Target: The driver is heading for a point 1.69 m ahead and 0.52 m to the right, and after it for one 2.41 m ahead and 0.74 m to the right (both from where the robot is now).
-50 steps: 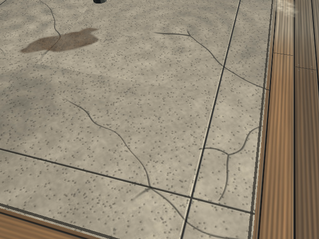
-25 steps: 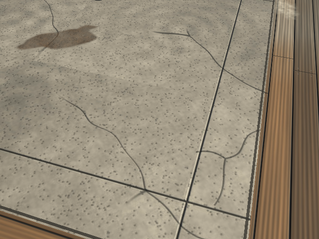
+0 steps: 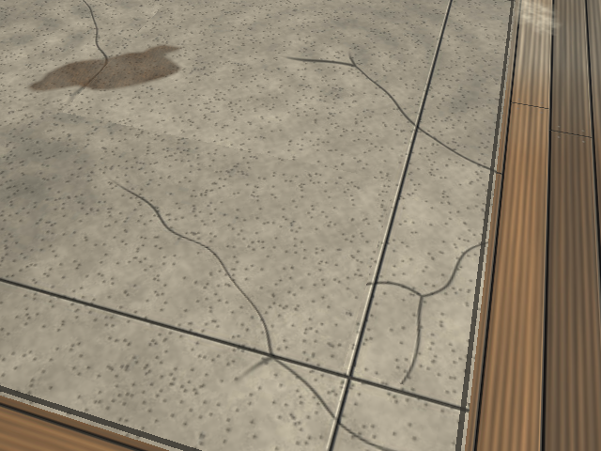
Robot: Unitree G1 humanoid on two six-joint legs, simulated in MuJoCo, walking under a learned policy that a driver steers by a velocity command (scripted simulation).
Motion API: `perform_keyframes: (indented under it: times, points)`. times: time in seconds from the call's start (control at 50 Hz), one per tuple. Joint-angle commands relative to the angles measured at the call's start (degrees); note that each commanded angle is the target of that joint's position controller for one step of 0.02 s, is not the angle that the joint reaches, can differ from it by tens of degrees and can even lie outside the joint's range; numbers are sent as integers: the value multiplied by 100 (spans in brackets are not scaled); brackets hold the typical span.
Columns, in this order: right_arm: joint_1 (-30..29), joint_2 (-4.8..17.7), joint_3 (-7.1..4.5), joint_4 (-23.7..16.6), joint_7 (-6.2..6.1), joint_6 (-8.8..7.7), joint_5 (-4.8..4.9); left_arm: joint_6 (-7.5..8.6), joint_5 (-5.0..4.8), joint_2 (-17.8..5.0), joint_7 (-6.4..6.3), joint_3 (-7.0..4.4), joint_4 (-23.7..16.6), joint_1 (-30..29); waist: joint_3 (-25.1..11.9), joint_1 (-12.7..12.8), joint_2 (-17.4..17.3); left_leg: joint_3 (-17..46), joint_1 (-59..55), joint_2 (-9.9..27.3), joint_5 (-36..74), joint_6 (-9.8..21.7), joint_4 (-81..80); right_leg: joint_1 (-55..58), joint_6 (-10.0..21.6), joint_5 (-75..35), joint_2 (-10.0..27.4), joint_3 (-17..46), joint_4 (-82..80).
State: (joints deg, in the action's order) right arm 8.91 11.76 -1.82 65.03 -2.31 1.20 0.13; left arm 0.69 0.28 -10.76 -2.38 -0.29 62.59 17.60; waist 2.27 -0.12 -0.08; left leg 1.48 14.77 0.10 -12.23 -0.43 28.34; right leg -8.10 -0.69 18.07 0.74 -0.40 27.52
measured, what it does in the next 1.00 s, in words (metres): walks ahead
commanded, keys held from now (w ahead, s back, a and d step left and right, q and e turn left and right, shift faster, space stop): no key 0.40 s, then w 0.10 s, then w+e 0.50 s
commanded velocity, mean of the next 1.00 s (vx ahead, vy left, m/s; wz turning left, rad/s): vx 0.19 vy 0.00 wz -0.18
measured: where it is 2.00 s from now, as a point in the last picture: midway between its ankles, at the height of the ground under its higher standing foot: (435, 346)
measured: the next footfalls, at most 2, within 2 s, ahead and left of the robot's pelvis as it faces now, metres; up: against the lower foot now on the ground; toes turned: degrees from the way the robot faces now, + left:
right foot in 1.10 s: +0.39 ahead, -0.18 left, +0.00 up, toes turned -20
left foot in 1.64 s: +0.76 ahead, -0.15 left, +0.00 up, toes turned -29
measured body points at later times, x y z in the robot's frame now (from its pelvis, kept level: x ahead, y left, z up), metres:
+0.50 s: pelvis +0.01 +0.00 +0.00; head +0.01 +0.00 +0.45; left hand -0.03 +0.23 -0.16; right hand +0.03 -0.25 -0.16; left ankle +0.03 +0.12 -0.73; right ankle -0.04 -0.13 -0.74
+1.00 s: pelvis +0.18 -0.01 -0.01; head +0.21 -0.02 +0.44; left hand +0.42 +0.17 -0.12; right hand +0.04 -0.23 -0.15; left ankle +0.04 +0.12 -0.74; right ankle +0.32 -0.18 -0.70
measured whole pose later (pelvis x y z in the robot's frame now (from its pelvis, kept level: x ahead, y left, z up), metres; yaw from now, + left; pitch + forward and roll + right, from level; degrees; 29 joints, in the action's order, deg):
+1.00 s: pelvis +0.18 -0.01 -0.01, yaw -13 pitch +2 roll +1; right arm 26.4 11.8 -1.5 62.6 -1.9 -5.2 -0.2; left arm 3.1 -1.8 -13.0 2.6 -2.8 46.9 4.0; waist 1.3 -4.8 1.4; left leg -12.2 -8.5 0.0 -22.3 -0.9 12.3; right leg -40.4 3.6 3.9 4.9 -2.2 44.7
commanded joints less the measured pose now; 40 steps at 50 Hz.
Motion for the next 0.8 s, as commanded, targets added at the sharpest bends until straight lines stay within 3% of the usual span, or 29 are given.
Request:
perform_keyframes:
  times: [0.02,0.4,0.44,0.48,0.5,0.56,0.6,0.62,0.64,0.66,0.68,0.7,0.72,0.74,0.76,0.78,0.8]
  points:
    - [74,574,-71,-135,-20,-39,1,31,-3,-512,-17,-79,-62,428,69,-2,12,86,-444,108,594,188,-400,-702,69,-452,62,36,-628]
    - [350,476,-26,-108,-38,-52,14,43,-19,-383,-21,-71,-13,735,102,1,21,70,-416,101,710,186,-362,-721,81,-558,51,29,-612]
    - [491,446,-28,-42,-47,-41,38,19,-53,-384,-43,-89,61,892,57,7,81,-116,-342,-93,-799,217,-255,-759,186,781,-41,-19,-635]
    - [467,517,-72,-99,-47,-88,70,16,-100,-575,-83,-158,-70,807,476,38,224,-192,306,-198,-2374,328,-22,-1061,471,2331,125,297,-720]
    - [364,463,-66,-176,-24,-163,72,56,-128,-634,-83,-182,-102,893,668,100,303,-170,594,-163,-2457,370,119,-1115,628,2680,340,615,-857]
    - [125,192,-34,-374,105,-493,94,195,-229,-1002,-7,-324,-142,1110,847,171,1038,-486,1070,-171,-1191,302,1219,-857,1308,2975,1409,2401,-1631]
    - [438,166,-42,-344,181,-667,154,226,-224,-963,35,-323,-358,691,917,-147,976,-356,475,-79,-1128,449,790,-1281,1322,2510,1398,2567,-1560]
    - [905,198,-70,-201,185,-718,187,227,-239,-902,59,-306,-512,336,882,-429,882,-343,-292,-102,-1021,468,62,-1615,1102,2105,1053,2179,-1229]
    - [1551,442,-159,10,170,-742,160,250,-252,-796,71,-289,-690,-37,737,-686,518,34,-1210,131,-734,454,-331,-2121,824,1294,619,1630,-447]
    - [2404,1042,-340,209,156,-761,123,320,-270,-383,72,-203,-902,-248,378,-948,-832,1516,-2259,1024,-1498,791,-1104,-3062,419,567,-210,495,1452]
    - [3005,1519,-436,258,200,-809,44,438,-281,-251,45,-169,-1088,-166,-47,-984,-1820,3692,-2675,2294,-1601,1456,-1813,-3736,324,1346,-484,439,3198]
    - [2431,927,-258,92,174,-867,-29,508,-334,-544,83,-256,-1011,-26,201,-604,-790,3628,-2340,2457,-1361,1472,-1766,-3978,436,1141,-152,1023,4231]
    - [1912,645,-175,-125,172,-882,24,519,-365,-481,147,-261,-945,114,430,-355,-471,2792,-2076,2231,-1146,1225,-1760,-4078,566,548,79,1105,4487]
    - [1572,601,-147,-240,193,-876,51,518,-336,-385,167,-267,-893,163,487,-224,-379,2074,-1906,1974,-830,1012,-1855,-4038,629,42,231,1060,4365]
    - [1453,493,-103,-272,210,-851,53,496,-301,-461,176,-328,-914,29,591,-194,-408,1382,-1836,1748,-61,797,-1875,-4032,646,-314,351,993,4119]
    - [1506,338,-53,-253,209,-816,10,453,-284,-521,211,-382,-947,-61,520,-191,-496,749,-1767,1474,540,626,-1874,-3834,623,-541,432,811,3944]
    - [1642,316,-40,-227,189,-798,-32,402,-277,-436,260,-384,-978,-111,412,-209,-542,403,-1747,1352,973,594,-1856,-3725,569,-710,433,637,3902]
